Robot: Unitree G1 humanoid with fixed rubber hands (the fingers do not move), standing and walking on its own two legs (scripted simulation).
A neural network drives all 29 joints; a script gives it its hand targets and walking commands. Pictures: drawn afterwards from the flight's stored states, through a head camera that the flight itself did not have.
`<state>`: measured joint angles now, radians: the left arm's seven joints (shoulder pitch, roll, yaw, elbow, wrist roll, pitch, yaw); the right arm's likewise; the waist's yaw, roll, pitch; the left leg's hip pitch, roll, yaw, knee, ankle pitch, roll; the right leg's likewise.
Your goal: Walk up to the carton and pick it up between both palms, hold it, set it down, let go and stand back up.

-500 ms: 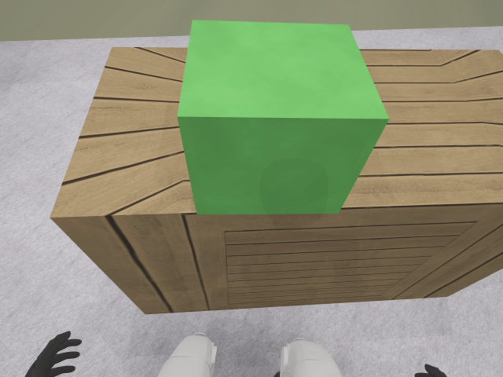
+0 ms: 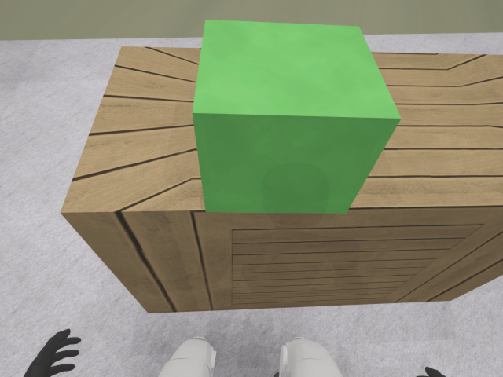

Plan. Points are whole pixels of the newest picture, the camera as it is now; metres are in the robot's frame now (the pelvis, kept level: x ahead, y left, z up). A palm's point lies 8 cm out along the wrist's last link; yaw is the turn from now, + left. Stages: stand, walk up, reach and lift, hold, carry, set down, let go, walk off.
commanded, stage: walk up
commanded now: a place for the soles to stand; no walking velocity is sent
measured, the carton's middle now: (279, 122) +0.50 -0.04 +0.10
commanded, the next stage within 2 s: none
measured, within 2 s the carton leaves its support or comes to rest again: neither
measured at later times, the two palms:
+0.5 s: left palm out of the picture +0.09 +0.33 -0.10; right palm out of the picture +0.07 -0.30 -0.10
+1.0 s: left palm out of the picture +0.09 +0.32 -0.09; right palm out of the picture +0.07 -0.31 -0.10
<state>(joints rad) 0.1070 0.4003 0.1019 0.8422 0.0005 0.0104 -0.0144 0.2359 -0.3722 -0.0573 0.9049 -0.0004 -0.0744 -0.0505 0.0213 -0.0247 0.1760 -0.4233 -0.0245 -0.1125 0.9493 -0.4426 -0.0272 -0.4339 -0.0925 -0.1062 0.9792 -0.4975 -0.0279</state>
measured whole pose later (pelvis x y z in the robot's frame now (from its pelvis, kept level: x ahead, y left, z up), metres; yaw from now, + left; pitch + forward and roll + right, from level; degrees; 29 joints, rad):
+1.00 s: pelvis -0.01 +0.00 +0.00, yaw +2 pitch -5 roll +0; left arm 0.10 0.40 0.10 0.87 0.00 0.00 -0.02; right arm 0.22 -0.37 -0.06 0.92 0.00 -0.07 -0.04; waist 0.03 -0.02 0.18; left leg -0.42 -0.02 -0.12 0.95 -0.45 -0.01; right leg -0.44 -0.09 -0.10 0.96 -0.42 -0.02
